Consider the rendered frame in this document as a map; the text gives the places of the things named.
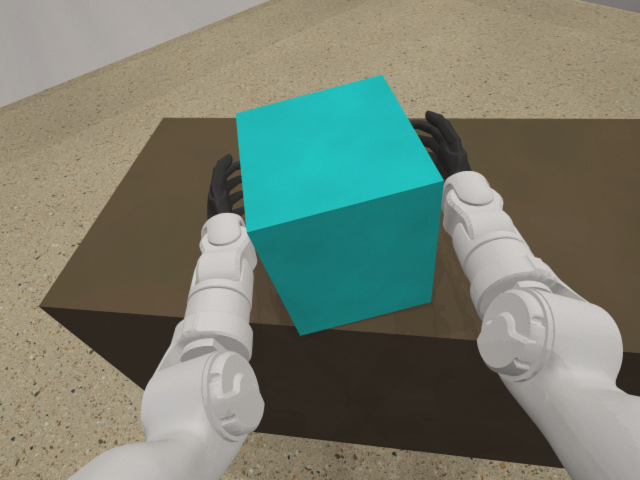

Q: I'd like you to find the right robot upper arm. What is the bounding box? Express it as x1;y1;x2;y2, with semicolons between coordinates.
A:
477;287;640;480

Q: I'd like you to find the robot right hand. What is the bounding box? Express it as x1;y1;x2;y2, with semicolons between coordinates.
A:
410;111;472;182

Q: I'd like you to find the robot left hand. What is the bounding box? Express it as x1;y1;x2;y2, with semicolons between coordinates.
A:
207;154;245;220

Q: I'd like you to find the robot right forearm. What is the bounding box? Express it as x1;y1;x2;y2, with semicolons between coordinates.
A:
441;171;623;346

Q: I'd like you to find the left robot upper arm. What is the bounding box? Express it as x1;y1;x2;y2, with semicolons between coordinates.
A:
67;350;264;480

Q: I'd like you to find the pedestal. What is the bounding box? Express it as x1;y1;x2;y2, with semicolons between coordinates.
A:
39;118;640;469

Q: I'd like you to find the robot left forearm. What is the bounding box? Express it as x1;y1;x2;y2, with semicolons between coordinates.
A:
141;213;257;434

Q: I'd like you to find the carton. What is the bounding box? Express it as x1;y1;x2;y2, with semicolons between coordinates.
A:
236;75;444;336

